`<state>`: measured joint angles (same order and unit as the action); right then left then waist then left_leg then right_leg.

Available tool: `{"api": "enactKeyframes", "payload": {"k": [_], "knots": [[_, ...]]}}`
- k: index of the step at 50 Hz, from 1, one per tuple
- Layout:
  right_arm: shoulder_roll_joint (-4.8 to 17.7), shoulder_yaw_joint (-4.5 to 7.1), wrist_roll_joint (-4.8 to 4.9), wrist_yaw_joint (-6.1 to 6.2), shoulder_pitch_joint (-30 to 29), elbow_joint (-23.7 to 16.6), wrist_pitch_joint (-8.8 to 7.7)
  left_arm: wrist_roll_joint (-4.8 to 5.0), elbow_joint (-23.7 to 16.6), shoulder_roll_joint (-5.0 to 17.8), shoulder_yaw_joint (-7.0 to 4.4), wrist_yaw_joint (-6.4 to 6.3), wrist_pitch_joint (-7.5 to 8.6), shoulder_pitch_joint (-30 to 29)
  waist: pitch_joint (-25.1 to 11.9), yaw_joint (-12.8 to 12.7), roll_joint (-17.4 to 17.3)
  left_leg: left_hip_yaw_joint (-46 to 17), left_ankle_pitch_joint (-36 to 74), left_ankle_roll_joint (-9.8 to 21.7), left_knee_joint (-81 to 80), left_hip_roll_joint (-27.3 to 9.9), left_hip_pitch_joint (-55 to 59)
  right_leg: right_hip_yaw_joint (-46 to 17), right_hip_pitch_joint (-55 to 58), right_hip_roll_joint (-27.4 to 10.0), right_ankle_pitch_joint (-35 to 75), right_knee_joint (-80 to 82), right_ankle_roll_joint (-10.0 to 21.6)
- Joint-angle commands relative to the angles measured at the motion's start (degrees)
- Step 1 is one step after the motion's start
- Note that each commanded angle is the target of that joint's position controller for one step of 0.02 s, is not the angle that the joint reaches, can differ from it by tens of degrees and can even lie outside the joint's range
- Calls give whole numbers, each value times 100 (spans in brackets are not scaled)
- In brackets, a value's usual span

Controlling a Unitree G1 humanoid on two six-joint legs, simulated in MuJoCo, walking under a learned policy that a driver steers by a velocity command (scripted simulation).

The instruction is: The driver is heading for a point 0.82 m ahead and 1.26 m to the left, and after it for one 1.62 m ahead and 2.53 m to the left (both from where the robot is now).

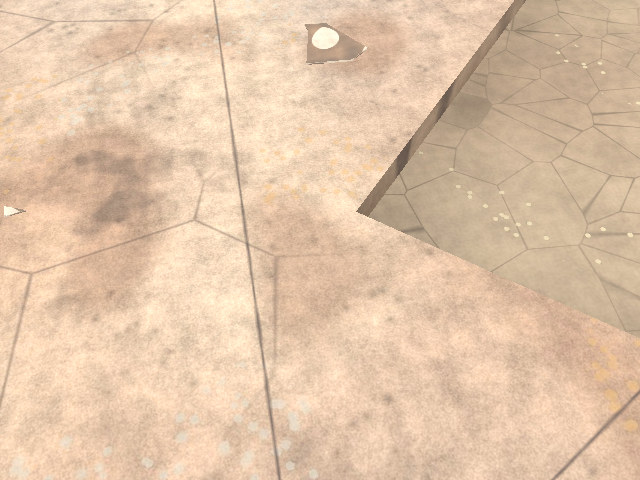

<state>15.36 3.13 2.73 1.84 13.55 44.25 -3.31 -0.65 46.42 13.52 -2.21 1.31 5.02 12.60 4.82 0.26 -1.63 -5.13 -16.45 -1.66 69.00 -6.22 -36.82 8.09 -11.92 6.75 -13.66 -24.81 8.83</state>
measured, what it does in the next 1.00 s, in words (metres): walks ahead, turning left: left foot, then right foot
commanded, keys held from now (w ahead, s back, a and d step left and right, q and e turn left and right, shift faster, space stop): q+shift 1.00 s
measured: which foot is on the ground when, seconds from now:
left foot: up 0.00-0.22, down 0.24-0.66, up 0.68-1.00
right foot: down 0.00-0.22, up 0.24-0.64, down 0.66-1.00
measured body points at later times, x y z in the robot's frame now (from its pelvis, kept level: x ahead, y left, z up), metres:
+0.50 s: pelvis +0.19 +0.03 +0.00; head +0.24 +0.05 +0.45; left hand +0.32 +0.34 -0.08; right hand +0.43 -0.20 -0.09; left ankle +0.24 +0.11 -0.73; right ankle +0.31 -0.13 -0.68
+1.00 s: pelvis +0.26 -0.01 +0.01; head +0.30 +0.02 +0.45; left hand +0.13 +0.28 -0.09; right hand +0.59 -0.04 -0.08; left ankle +0.15 +0.09 -0.68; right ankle +0.37 -0.09 -0.73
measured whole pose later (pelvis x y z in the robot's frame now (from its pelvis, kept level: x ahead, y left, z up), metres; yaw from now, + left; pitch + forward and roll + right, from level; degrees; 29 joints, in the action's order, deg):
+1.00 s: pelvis +0.26 -0.01 +0.01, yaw +53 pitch +2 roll -1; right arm 18.1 4.4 1.5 -0.6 9.3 31.2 4.2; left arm -0.9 40.0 15.4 -4.1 -2.4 -0.9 7.2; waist 3.8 -1.0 -2.1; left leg 0.1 -19.9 -5.0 54.6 -5.1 -30.9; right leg 8.6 -14.6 -3.8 -11.9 -24.5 -0.3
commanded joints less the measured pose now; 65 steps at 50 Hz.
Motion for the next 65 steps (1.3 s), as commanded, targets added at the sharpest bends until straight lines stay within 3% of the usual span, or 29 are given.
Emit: {"api": "enactKeyframes", "payload": {"k": [1,7,11,12,13,14,15,17,20,23,29,32,33,34,35,36,37,39,42,47,54,55,56,57,58,59,60,61,65], "knots": [[333,155,-91,-76,606,-134,27,-33,-523,611,-169,-234,132,-847,-476,365,438,370,1146,-39,-875,64,687,-193,-490,-1413,4701,1102,-127],[264,106,-185,-442,-123,-527,57,62,-530,883,-227,-595,-270,-527,-723,-96,537,1125,2221,90,-2937,427,470,325,913,-1592,4768,243,-477],[885,348,-199,-501,1163,-453,104,135,-837,994,-291,-633,-493,-1113,-1197,640,724,1265,1057,712,-3321,891,1805,331,704,-1797,5941,-1870,-563],[1141,471,-225,-391,1823,-377,72,183,-923,894,-248,-544,-479,-1349,-1326,1145,168,862,2212,1027,-4267,834,2835,334,31,-1403,4265,-3362,-722],[1546,511,-273,-294,1341,-480,39,-84,-1044,161,-87,-358,-418,-901,-1063,294,-1535,-801,5369,1535,-3817,-63,3607,119,-1640,-310,-1862,-4965,-1002],[1750,506,-557,-292,915,-890,-43,-38,-1122,356,-78,-234,-337,-171,-2331,-18,-1592,-3802,4459,2918,-4485,-1144,4634,-1338,-2795,407,-2563,-6623,-1267],[1610,527,-491,-309,403,-1211,-12,85,-1076,938,-167,-138,-239,-331,-2461,147,-644,-3799,2957,2799,-4949,-1229,4459,-1968,-2911,20,-2043,-6538,-1099],[1061,375,-143,-225,-167,-1392,116,3,-1204,947,-206,-160,-272,-959,-1254,-117,677,-2845,1562,2166,-5188,-694,3070,-1802,-2997,-354,-1347,-5627,-1052],[967,390,-156,-89,-334,-1536,293,6,-1224,649,-178,-188,-411,-1051,-985,-244,360,-1939,1626,1658,-5126,86,2108,-1604,-2201,-407,-1054,-3742,-1168],[1172,504,-188,50,-82,-1517,451,81,-1121,412,-119,-252,-405,-1087,-1377,-82,-95,-1899,2169,1527,-4878,213,2317,-1553,-1858,-226,-737,-2630,-1357],[1136,534,-171,66,-282,-1688,644,143,-1015,623,-231,-264,-347,-1220,-1342,168,-856,-2421,841,1104,-4729,367,2350,-1675,-1385,-133,-211,-1341,-1252],[1104,516,-120,29,-572,-1816,673,141,-850,814,-355,-200,-227,-807,-1279,-35,-1006,-2652,690,905,-4353,555,2172,-1638,-538,-266,300,43,-1032],[943,455,-116,17,-558,-1862,679,99,-774,1001,-432,-204,-225,-597,-1384,-52,-705,-2459,-95,726,-3887,814,1739,-1913,186,-815,654,505,-827],[620,348,-142,-14,-236,-1880,676,-18,-875,1427,-509,-237,-292,-703,-1476,210,595,-1533,-1772,465,-2705,1449,799,-3117,876,-2099,969,641,-185],[897,412,-168,-90,-182,-2008,578,-239,-902,1419,-513,-231,-317,-749,-1289,340,1812,-746,-2041,174,-1188,1614,23,-4231,582,-2873,1390,930,544],[1353,524,-191,-140,-110,-1859,523,-196,-1082,1101,-454,-273,-300,-1010,-1121,339,1489,-561,-1598,-49,-346,1120,-202,-3948,454,-2926,1380,864,651],[1455,564,-153,-151,-71,-1679,546,-100,-1168,833,-388,-336,-334,-1213,-975,304,1047,-441,-1158,-142,-54,957,-160,-3163,314,-2483,1136,712,394],[1158,472,-165,-146,10,-1556,637,21,-1199,821,-344,-441,-418,-1202,-759,209,637,-167,-620,-269,588,801,-326,-2340,246,-2032,1163,625,167],[841,309,-76,-180,-491,-1784,634,-67,-1077,1008,-372,-505,-490,-731,-682,-116,816,326,-320,-380,82,453,-574,-1694,590,-1972,1660,729,289],[691,232,-133,-225,-750,-1899,624,-50,-1005,1323,-502,-428,-537,-545,-996,-297,1072,530,-380,-411,-1141,99,-21,-1096,928,-2345,1973,687,382],[769,401,-104,-314,-337,-1656,810,223,-885,1363,-602,-206,-443,-707,-1073,70,1102,1117,131,217,-3601,416,1807,-177,550,-2572,1641,-142,-274],[909,499,-116,-256,28,-1501,805,235,-766,1156,-566,-176,-441,-469,-1121,187,756,983,618,440,-4159,587,2568,109,105,-2335,1229,-808,-598],[1557,716,-111,-164,495,-1439,756,95,-813,913,-510,-150,-444,-358,-1046,288,-583,-485,2639,908,-4622,-225,3745,535,-1397,-1755,-390,-2433,-1100],[2211,767,-283,-152,329,-1641,632,-131,-1355,647,-379,-186,-405,-782,-1216,63,-2071,-2844,3954,2088,-4524,-1465,4260,-26,-3346,-894,-2597,-3878,-1464],[1870,717,-420,-239,374,-1664,451,-91,-1412,967,-452,-243,-369,-1272,-1698,534,-1254,-2769,3567,2378,-4761,-1552,4082,-1038,-3457,-855,-2466,-4662,-1395],[1708,632,-394,-236,237,-1568,346,38,-1440,1029,-464,-272,-351,-1383,-1433,368,-1039,-2301,3034,2082,-4819,-1225,3842,-1217,-3476,-887,-1929,-4710,-1232],[1516,588,-247,-174,-86,-1555,330,35,-1328,1043,-488,-324,-342,-1228,-1177,135,-683,-1884,2638,1719,-4777,-858,3564,-1295,-3442,-968,-1384,-4475,-1164],[1324,510,-139,-116,-418,-1607,384,-25,-1268,1122,-511,-369,-356,-1095,-1082,-27,-590,-1642,2606,1511,-4724,-689,3247,-1324,-3258,-992,-1035,-4199,-1166],[1277,470,-197,32,-591,-1666,486,-9,-1138,843,-417,-297,-355,-881,-1296,-161,-521,-1474,2772,1368,-4550,-251,2679,-1248,-2391,-538,-358,-3284,-1303]]}}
